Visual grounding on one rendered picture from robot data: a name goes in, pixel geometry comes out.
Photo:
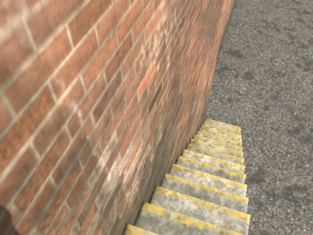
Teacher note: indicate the stairs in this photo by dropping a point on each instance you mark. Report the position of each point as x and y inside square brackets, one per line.
[204, 192]

